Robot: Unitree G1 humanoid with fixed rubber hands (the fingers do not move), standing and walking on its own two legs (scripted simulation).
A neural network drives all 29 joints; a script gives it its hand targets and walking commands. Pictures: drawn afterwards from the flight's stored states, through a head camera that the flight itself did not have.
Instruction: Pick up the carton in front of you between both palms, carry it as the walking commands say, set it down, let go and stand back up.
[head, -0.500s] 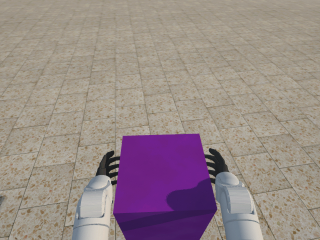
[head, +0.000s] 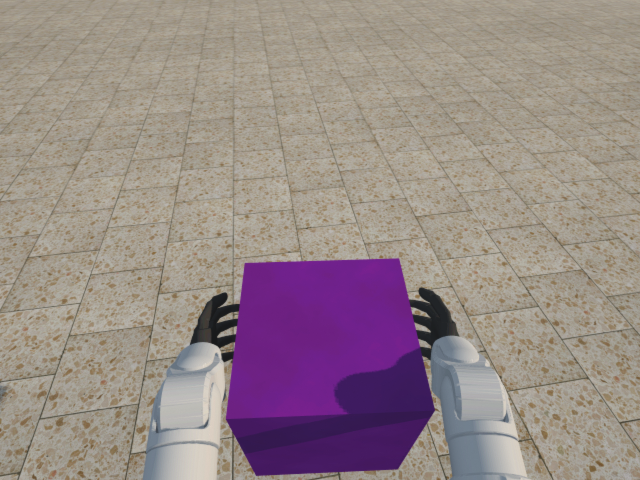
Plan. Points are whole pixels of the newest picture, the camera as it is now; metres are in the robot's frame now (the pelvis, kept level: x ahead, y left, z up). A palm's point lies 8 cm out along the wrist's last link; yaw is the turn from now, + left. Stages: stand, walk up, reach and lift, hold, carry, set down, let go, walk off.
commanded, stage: carry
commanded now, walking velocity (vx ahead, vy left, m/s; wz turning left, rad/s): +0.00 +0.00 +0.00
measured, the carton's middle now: (324, 371) +0.30 +0.00 -0.04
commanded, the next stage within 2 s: hold in 0.02 s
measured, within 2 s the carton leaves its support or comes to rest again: neither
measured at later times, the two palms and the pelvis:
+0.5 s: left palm (187, 392) +0.24 +0.16 +0.05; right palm (444, 365) +0.26 -0.14 +0.05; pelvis -0.04 -0.01 +0.01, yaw +4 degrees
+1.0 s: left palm (199, 380) +0.25 +0.15 +0.06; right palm (456, 358) +0.26 -0.15 +0.06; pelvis -0.04 -0.02 +0.00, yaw +4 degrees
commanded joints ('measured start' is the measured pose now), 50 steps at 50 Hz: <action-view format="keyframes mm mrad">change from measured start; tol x8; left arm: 1 -456 -853 -570 -66 -230 -33 -211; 2 -329 -874 -537 -71 -217 -28 -213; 4 -324 -820 -506 -84 -177 -47 -195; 37 -641 -954 -409 158 -157 -55 -307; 50 -634 -946 -387 166 -146 -46 -294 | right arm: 1 -450 844 565 -57 226 -29 206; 2 -321 858 544 -83 221 -20 209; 50 -638 942 406 162 154 -35 288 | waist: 1 -1 -1 -270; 2 -8 23 -176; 21 -12 5 -67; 50 5 -13 -60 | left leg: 1 79 108 -100 -65 259 1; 2 190 -143 -272 -114 585 13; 3 216 -131 -296 -113 666 8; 4 278 -128 -285 -146 535 14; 12 330 -142 -280 -162 480 -9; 29 159 -137 -256 -196 -9 26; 39 125 -138 -253 -185 -84 28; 50 145 -137 -256 -191 25 22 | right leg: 1 118 -101 97 -48 252 -4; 2 311 165 250 -81 521 -20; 3 340 157 272 -82 598 -19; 5 317 160 251 -107 466 -5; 7 327 168 263 -116 516 6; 32 262 133 243 -184 -93 -19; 40 255 121 252 -188 -150 -21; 50 291 124 251 -186 -12 -8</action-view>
